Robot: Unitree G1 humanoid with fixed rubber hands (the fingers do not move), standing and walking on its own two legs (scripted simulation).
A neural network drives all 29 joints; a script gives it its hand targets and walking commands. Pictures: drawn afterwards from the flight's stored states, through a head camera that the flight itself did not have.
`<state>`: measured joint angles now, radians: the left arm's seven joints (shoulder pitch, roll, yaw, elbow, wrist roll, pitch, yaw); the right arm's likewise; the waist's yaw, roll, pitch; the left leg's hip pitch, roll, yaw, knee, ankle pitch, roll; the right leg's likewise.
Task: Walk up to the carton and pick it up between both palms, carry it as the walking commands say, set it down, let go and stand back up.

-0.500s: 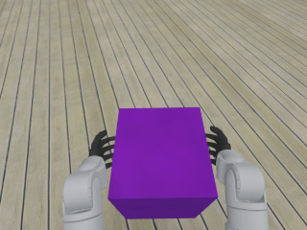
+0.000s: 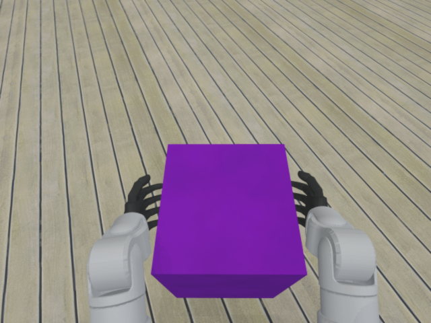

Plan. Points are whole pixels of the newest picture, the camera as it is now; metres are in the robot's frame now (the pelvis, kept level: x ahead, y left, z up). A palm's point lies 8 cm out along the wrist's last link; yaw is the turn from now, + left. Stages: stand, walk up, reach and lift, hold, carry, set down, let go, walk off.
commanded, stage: carry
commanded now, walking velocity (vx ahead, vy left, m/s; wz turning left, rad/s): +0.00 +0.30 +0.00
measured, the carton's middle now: (225, 228) +0.29 -0.01 +0.01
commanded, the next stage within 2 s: none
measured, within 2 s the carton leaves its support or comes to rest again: neither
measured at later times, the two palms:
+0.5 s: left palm (9, 215) +0.28 +0.33 +0.11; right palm (199, 219) +0.27 +0.04 +0.10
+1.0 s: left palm out of the picture +0.27 +0.55 +0.10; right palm (56, 233) +0.26 +0.26 +0.09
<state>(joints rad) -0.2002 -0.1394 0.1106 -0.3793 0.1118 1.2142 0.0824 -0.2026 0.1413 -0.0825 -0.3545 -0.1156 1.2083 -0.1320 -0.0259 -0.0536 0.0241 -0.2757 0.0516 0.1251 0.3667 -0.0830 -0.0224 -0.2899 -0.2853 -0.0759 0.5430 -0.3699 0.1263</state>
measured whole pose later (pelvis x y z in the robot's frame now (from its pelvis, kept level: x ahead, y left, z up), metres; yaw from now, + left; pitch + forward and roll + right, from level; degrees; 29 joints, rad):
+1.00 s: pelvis +0.00 +0.41 +0.01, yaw -1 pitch +2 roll +2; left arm -0.17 -0.14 0.10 -0.36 0.09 1.24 0.09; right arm -0.17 0.13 -0.07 -0.37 -0.12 1.27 -0.15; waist -0.01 0.02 -0.03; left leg -0.46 -0.02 0.06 0.84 -0.26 -0.02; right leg -0.19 -0.13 -0.19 0.33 -0.16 0.02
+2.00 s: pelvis +0.01 +0.88 +0.01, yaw -3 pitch +3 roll +0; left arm -0.15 -0.13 0.10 -0.43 0.09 1.24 0.11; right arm -0.21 0.14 -0.07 -0.36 -0.11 1.24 -0.13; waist 0.04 -0.04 0.04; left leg -0.30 0.03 0.16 0.36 -0.10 0.05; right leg -0.45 -0.10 -0.15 0.91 -0.51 0.03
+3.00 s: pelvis +0.04 +1.31 +0.00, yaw -2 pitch +2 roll +0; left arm -0.21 -0.14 0.09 -0.37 0.12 1.23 0.08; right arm -0.21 0.14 -0.11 -0.39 -0.11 1.26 -0.14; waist -0.03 0.01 -0.03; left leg -0.27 0.09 0.09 0.37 -0.17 -0.05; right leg -0.20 -0.20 -0.17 0.37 -0.17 0.11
